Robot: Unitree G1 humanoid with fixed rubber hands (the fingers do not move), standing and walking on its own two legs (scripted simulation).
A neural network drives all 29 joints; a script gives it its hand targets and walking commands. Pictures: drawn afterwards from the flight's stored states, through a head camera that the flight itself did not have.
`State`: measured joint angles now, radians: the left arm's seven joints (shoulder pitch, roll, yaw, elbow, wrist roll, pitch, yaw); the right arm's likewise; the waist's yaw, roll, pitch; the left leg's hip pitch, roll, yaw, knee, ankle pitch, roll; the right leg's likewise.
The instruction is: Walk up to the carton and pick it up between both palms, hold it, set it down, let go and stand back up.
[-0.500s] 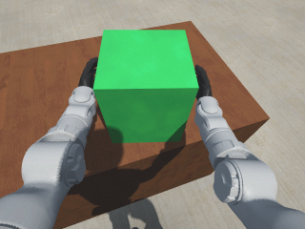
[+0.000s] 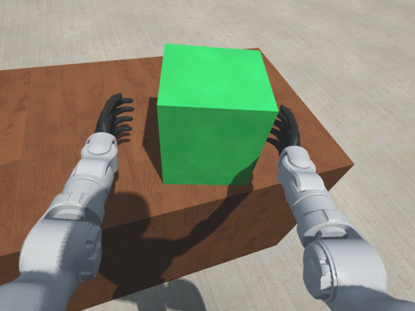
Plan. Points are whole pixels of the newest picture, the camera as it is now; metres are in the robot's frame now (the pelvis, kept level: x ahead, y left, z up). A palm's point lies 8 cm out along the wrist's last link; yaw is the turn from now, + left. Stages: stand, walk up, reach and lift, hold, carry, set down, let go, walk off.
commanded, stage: set down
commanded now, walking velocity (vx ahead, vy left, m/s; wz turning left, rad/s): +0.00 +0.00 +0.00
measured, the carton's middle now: (209, 120) +0.52 +0.09 +0.06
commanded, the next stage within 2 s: none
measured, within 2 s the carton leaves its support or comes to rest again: neither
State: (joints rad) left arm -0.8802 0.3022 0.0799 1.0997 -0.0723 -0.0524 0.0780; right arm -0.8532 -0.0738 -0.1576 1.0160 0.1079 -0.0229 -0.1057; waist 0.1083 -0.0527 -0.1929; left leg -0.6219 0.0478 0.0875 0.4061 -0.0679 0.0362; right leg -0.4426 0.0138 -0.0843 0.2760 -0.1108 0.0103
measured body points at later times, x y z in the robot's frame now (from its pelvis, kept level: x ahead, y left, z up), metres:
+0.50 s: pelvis +0.01 -0.01 +0.00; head +0.05 +0.01 +0.45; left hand +0.39 +0.26 +0.08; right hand +0.42 -0.12 +0.06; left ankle +0.07 +0.08 -0.74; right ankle +0.00 -0.14 -0.74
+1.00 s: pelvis +0.01 -0.03 +0.01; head +0.02 +0.00 +0.46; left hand +0.31 +0.27 +0.08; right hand +0.35 -0.16 +0.08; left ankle +0.07 +0.08 -0.74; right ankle +0.00 -0.14 -0.74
